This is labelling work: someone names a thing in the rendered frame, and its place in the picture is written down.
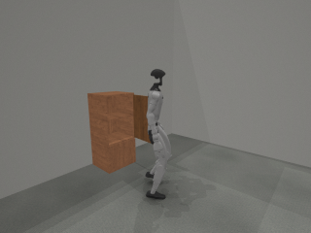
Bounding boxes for robot right upper arm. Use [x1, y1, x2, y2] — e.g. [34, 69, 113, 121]
[146, 91, 160, 118]

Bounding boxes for right robot foot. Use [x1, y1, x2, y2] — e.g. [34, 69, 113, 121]
[146, 190, 166, 200]

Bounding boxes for robot right hand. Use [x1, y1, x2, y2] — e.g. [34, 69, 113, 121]
[153, 141, 165, 159]

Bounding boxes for cupboard door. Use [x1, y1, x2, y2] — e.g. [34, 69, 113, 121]
[133, 94, 151, 143]

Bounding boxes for robot right forearm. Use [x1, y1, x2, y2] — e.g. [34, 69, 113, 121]
[147, 114, 159, 142]

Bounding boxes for robot left shin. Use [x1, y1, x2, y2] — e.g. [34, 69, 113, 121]
[151, 154, 172, 175]

